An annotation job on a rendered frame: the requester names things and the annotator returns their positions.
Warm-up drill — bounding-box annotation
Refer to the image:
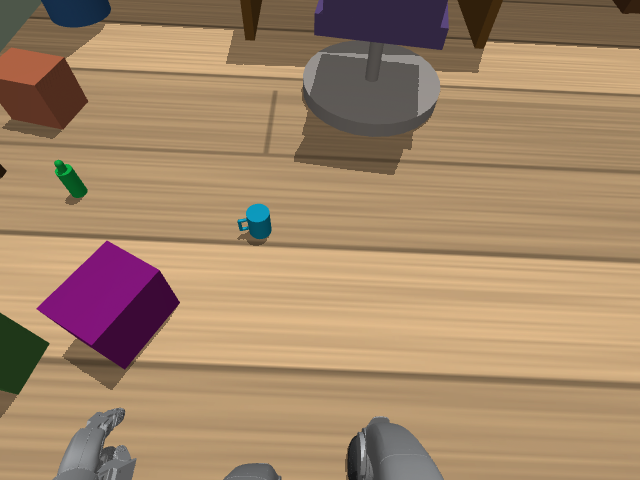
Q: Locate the left robot hand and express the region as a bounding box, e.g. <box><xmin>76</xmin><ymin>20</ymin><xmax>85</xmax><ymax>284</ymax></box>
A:
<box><xmin>57</xmin><ymin>408</ymin><xmax>137</xmax><ymax>480</ymax></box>

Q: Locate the office chair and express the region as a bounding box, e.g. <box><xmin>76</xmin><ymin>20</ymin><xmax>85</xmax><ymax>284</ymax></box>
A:
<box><xmin>303</xmin><ymin>0</ymin><xmax>449</xmax><ymax>137</ymax></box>

